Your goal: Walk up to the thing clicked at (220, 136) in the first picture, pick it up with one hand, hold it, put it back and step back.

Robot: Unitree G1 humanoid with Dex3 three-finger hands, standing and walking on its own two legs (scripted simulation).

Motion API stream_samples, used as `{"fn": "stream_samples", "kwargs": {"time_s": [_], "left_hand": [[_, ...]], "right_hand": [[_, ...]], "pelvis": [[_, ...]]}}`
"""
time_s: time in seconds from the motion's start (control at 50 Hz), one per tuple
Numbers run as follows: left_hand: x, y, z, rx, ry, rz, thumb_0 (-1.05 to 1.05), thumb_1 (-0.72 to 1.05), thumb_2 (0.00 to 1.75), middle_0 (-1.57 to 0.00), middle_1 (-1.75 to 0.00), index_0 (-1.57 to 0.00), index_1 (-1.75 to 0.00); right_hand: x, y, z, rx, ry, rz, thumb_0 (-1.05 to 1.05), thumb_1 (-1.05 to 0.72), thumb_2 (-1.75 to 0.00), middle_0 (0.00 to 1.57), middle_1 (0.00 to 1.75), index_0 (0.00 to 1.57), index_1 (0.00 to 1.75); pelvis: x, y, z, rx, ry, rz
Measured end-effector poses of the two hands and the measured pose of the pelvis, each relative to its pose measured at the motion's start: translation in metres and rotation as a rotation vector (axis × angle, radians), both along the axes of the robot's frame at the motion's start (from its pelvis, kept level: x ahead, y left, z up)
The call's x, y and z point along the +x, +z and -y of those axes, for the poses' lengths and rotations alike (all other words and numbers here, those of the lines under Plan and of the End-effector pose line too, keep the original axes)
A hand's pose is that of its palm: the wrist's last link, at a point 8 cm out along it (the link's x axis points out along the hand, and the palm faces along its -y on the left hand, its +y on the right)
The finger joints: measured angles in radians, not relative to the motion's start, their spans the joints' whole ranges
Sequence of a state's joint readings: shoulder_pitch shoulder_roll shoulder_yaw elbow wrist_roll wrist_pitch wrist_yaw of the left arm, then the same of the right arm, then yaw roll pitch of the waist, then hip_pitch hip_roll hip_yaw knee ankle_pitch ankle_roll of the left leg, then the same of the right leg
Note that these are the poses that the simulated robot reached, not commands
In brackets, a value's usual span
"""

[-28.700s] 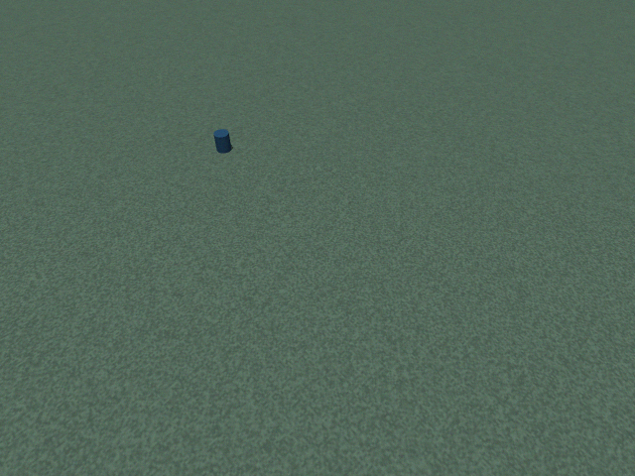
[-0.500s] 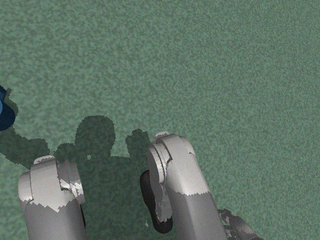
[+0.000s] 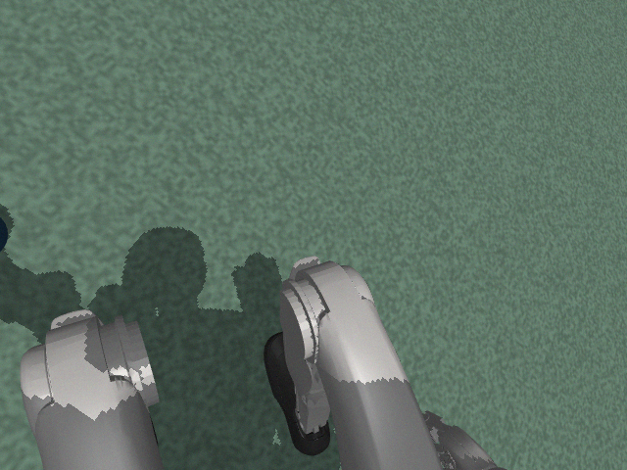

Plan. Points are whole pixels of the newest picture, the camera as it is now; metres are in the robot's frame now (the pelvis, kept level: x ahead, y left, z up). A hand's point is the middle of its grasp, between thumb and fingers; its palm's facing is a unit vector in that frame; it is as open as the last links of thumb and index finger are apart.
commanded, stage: open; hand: left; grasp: from above
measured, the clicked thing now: out of the picture +0.45 +0.31 -0.26
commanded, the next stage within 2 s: withdraw in 0.40 s
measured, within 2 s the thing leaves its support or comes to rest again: neither
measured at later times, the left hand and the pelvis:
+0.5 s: hand out of the picture +0.42 +0.33 -0.21, palm faces -0.44 -0.14 -0.89, open 14.1 cm; pelvis +0.00 +0.00 +0.00, yaw +0 degrees
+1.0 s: hand out of the picture +0.43 +0.37 -0.05, palm faces -0.38 -0.06 -0.92, open 14.2 cm; pelvis +0.00 +0.00 +0.06, yaw +4 degrees
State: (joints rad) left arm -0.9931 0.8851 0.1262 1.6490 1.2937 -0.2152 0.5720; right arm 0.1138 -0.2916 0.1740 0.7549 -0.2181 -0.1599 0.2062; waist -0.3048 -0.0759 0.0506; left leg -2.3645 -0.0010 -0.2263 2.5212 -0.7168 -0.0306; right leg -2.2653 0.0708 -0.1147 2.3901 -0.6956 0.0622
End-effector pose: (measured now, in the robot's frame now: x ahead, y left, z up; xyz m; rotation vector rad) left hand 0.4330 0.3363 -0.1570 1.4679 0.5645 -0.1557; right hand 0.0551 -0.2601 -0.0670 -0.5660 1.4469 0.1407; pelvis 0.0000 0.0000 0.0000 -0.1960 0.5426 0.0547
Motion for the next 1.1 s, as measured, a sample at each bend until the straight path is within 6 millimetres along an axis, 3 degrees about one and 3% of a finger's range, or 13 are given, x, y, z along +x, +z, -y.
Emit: {"fn": "stream_samples", "kwargs": {"time_s": [0.24,0.68,0.78,0.88,0.98,1.04,1.1], "left_hand": [[0.002,0.002,0.004,-0.016,0.005,-0.014,0.00,-0.50,1.03,-0.11,-1.03,-0.09,-1.03],[0.000,0.013,0.000,-0.017,-0.005,0.045,0.00,-0.52,1.00,-0.08,-1.03,-0.08,-1.01],[0.006,0.044,-0.009,0.025,0.002,0.132,0.00,-0.53,1.00,-0.09,-1.03,-0.09,-1.01],[0.007,0.105,-0.021,0.090,0.030,0.181,0.00,-0.54,1.00,-0.09,-1.02,-0.09,-1.01],[0.003,0.161,-0.030,0.111,0.078,0.082,0.00,-0.55,1.02,-0.09,-1.03,-0.08,-1.03],[-0.003,0.180,-0.028,0.088,0.079,-0.005,0.00,-0.55,1.02,-0.09,-1.03,-0.08,-1.03],[-0.014,0.185,-0.022,0.044,0.061,-0.079,0.00,-0.55,1.03,-0.09,-1.03,-0.08,-1.03]], "right_hand": [[0.006,-0.001,0.002,0.023,0.006,0.000,0.00,-0.90,-0.90,0.20,0.30,0.20,0.30],[0.008,0.004,0.003,-0.001,0.015,0.019,0.00,-0.91,-0.90,0.20,0.30,0.20,0.30],[0.011,0.001,0.001,0.019,-0.035,0.039,0.00,-0.91,-0.90,0.20,0.30,0.20,0.30],[0.026,0.001,-0.003,0.057,-0.106,0.080,0.00,-0.91,-0.90,0.20,0.30,0.20,0.30],[0.044,0.016,-0.007,0.094,-0.131,0.135,0.00,-0.92,-0.90,0.20,0.30,0.20,0.30],[0.050,0.030,-0.007,0.097,-0.134,0.158,0.00,-0.92,-0.90,0.20,0.30,0.20,0.30],[0.050,0.043,-0.003,0.077,-0.122,0.160,0.00,-0.92,-0.90,0.20,0.30,0.20,0.30]], "pelvis": [[0.000,0.004,0.002,0.004,0.000,-0.004],[-0.003,0.004,0.001,-0.001,-0.001,0.008],[0.000,0.007,0.000,0.003,0.009,-0.018],[0.002,0.024,0.000,0.026,0.027,-0.056],[-0.001,0.054,0.000,0.044,0.040,-0.069],[-0.005,0.071,0.001,0.053,0.048,-0.065],[-0.008,0.084,0.002,0.060,0.054,-0.058]]}}
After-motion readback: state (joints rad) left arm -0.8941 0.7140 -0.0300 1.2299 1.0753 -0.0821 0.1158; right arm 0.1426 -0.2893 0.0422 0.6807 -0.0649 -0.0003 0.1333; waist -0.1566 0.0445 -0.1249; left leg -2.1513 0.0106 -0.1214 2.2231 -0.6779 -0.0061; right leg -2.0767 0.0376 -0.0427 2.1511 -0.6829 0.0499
